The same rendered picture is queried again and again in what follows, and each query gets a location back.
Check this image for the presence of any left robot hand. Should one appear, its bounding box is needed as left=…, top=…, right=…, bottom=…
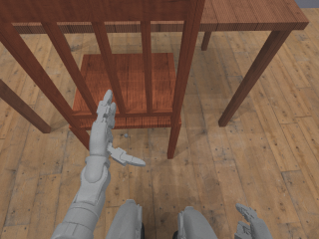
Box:
left=89, top=89, right=146, bottom=167

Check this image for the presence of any right robot hand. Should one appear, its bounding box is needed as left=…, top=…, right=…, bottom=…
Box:
left=234, top=203, right=273, bottom=239

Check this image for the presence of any right robot thigh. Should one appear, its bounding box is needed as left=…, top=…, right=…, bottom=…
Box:
left=177, top=209, right=218, bottom=239

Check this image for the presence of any robot left shin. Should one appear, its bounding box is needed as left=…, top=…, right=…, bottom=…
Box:
left=126, top=199, right=142, bottom=239

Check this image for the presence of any chair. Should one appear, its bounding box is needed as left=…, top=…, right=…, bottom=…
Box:
left=0, top=0, right=205, bottom=159

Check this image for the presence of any table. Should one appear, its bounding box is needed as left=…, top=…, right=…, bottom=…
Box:
left=0, top=0, right=309, bottom=133

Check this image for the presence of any robot left forearm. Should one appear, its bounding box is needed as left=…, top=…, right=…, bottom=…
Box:
left=50, top=154, right=111, bottom=239

